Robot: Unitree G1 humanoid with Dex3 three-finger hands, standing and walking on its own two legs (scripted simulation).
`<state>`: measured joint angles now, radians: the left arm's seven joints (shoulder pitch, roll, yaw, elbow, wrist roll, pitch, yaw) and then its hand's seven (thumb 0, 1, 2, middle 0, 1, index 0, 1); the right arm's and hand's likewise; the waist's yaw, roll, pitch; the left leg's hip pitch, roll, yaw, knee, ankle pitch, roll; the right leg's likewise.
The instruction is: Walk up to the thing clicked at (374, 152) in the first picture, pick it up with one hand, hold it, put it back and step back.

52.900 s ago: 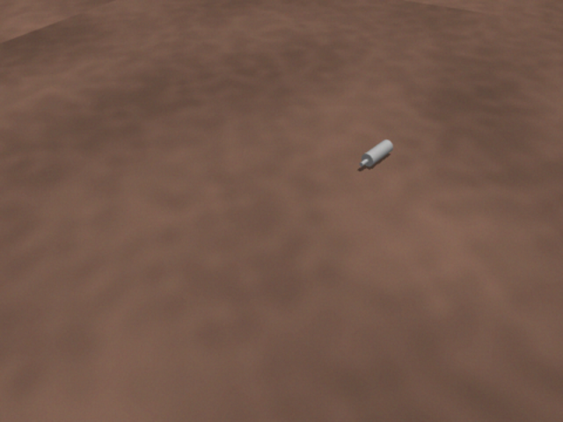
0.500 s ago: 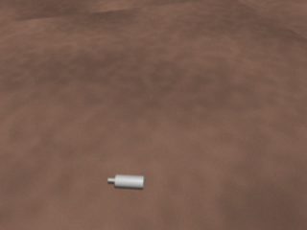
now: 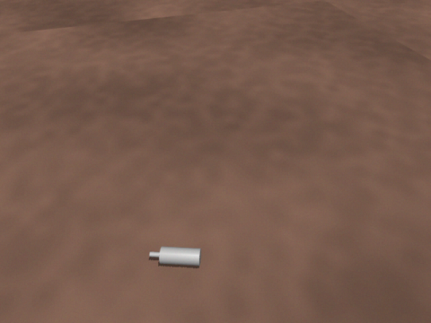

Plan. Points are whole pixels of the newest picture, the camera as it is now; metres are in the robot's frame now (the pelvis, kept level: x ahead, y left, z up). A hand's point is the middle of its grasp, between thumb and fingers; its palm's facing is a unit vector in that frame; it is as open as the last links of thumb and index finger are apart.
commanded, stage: stand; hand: left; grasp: from above
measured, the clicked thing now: (175, 255) +0.56 +0.22 -0.74
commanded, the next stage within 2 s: step back in 0.36 s
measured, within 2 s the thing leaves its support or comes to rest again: neither
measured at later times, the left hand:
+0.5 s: hand out of the picture +0.07 +0.27 -0.16, palm faces +0.01 -0.93 -0.36, open 7.4 cm
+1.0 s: hand out of the picture +0.01 +0.30 -0.18, palm faces -0.11 -0.92 -0.37, open 7.4 cm
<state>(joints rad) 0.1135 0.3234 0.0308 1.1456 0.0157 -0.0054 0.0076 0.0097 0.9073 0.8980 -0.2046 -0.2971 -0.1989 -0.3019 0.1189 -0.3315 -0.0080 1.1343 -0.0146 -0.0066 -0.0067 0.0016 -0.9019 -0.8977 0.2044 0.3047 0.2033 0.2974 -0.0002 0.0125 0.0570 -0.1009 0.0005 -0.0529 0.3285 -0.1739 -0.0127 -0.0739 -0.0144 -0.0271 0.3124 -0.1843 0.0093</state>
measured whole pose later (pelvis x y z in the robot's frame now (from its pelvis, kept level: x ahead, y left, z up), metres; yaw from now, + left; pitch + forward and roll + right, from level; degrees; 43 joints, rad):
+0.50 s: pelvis -0.02 +0.00 -0.01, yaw +0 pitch -2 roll -1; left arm 0.08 0.35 0.06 1.06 -0.01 0.01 0.01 0.01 0.91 0.90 -0.21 -0.30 -0.20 -0.30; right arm 0.07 -0.37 -0.03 1.06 0.01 0.02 0.01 0.00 -0.90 -0.90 0.21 0.30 0.20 0.30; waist -0.01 0.02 0.13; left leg -0.23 0.01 -0.06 0.50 -0.22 0.00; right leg -0.18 0.00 -0.03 0.43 -0.21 0.00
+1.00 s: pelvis -0.12 +0.04 -0.02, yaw -5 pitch -2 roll -1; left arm 0.12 0.39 0.08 0.89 0.01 0.06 0.02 0.01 0.91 0.90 -0.20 -0.30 -0.20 -0.30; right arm 0.12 -0.34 -0.05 0.86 -0.02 0.02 -0.01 0.00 -0.90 -0.90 0.21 0.31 0.21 0.30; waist -0.02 -0.03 0.21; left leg -0.35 0.00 0.05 0.61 -0.22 0.05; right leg -0.34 0.06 0.13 0.96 -0.51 0.02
